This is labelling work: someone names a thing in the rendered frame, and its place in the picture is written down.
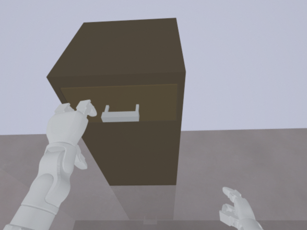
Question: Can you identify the right robot hand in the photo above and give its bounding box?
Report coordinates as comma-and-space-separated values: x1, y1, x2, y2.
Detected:
219, 187, 255, 229

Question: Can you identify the left robot hand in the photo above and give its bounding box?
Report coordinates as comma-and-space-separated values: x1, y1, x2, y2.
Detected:
46, 100, 97, 170

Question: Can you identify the right robot forearm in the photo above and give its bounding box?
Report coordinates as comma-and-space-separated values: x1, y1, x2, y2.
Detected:
238, 218, 264, 230

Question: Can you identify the drawer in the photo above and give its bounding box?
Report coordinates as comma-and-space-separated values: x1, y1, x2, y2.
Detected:
61, 84, 177, 122

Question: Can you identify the cabinet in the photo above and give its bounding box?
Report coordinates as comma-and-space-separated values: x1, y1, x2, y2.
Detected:
47, 18, 186, 186

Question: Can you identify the left robot forearm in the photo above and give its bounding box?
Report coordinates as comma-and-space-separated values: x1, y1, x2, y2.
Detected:
3, 142, 77, 230

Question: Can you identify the handle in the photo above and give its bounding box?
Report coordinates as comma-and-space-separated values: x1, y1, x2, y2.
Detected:
101, 104, 140, 122

